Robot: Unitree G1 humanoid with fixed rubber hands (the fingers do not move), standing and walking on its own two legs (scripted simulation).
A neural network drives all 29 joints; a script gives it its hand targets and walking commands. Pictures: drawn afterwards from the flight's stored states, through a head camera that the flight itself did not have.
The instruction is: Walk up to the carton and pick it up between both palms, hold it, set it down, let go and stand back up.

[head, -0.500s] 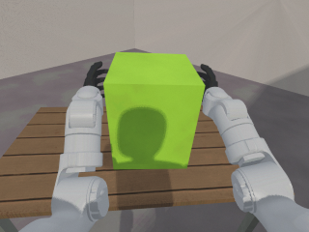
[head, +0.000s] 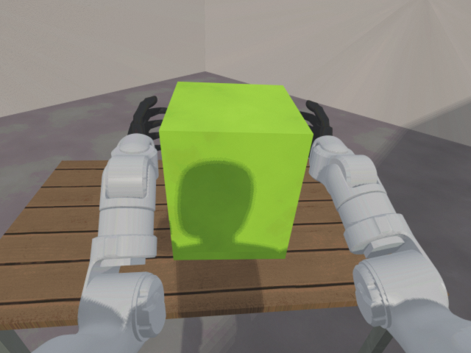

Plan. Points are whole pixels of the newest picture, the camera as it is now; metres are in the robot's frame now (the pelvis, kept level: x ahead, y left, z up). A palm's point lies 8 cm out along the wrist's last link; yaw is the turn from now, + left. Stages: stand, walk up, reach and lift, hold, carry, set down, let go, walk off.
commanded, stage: hold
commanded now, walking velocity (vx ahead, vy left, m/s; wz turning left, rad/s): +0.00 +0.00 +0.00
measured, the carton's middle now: (230, 169) +0.39 +0.01 +0.19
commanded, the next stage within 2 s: none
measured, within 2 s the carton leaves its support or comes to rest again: neither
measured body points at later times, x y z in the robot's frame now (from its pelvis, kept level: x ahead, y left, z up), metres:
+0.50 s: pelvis +0.00 +0.00 +0.00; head -0.10 +0.02 +0.44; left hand +0.37 +0.16 +0.26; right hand +0.38 -0.14 +0.26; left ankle +0.05 +0.13 -0.75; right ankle -0.03 -0.12 -0.75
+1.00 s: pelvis +0.00 +0.00 +0.00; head -0.09 +0.02 +0.44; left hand +0.38 +0.16 +0.25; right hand +0.39 -0.13 +0.26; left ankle +0.05 +0.13 -0.75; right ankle -0.03 -0.12 -0.75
